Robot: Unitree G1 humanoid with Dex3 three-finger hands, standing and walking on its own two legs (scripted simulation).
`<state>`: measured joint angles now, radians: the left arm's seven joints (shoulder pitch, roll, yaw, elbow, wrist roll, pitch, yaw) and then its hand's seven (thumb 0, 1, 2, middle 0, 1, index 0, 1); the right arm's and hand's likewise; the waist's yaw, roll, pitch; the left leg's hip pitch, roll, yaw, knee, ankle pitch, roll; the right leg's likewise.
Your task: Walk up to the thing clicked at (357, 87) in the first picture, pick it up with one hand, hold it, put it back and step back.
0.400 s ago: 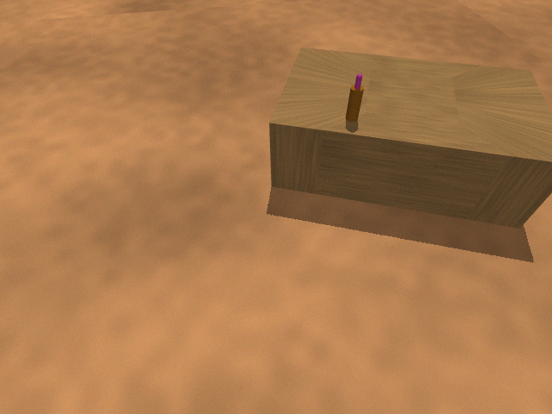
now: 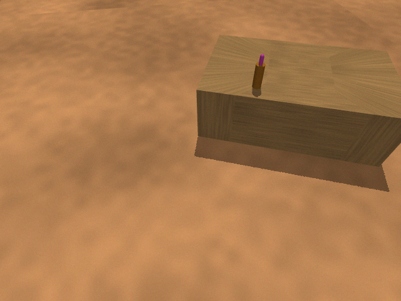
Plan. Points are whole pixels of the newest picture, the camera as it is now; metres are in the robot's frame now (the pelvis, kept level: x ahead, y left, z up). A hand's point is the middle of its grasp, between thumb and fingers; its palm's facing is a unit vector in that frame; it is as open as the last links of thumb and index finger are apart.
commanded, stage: stand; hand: right
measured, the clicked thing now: (259, 71) +1.27 -0.29 -0.29
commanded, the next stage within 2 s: walk up in 0.72 s
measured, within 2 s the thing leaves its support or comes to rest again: neither
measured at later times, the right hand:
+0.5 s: hand out of the picture +0.08 -0.25 -0.16, palm faces -0.04 +0.94 -0.34, open 7.4 cm
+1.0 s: hand out of the picture +0.08 -0.33 -0.17, palm faces +0.06 +0.93 -0.35, open 7.4 cm
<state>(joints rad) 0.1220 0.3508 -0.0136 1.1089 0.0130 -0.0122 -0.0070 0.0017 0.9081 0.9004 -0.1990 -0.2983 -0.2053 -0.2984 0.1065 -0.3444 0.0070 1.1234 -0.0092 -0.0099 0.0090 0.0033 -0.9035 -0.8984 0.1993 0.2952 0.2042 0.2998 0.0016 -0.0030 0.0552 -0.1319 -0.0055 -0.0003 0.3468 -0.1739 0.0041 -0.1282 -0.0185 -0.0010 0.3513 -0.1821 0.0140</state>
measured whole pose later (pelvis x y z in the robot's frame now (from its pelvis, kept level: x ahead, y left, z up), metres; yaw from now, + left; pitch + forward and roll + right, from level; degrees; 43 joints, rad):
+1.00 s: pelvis +0.05 -0.04 -0.01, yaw -5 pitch -3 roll +1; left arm 0.25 0.44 0.07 0.99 0.04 -0.05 -0.08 0.00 0.91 0.90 -0.20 -0.30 -0.21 -0.30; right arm 0.23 -0.43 -0.09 1.00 -0.05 -0.02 0.06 0.00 -0.90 -0.90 0.20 0.30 0.21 0.30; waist -0.01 0.02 0.06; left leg -0.10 0.06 0.06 0.50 -0.37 0.02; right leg -0.32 -0.06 -0.03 0.57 -0.29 -0.01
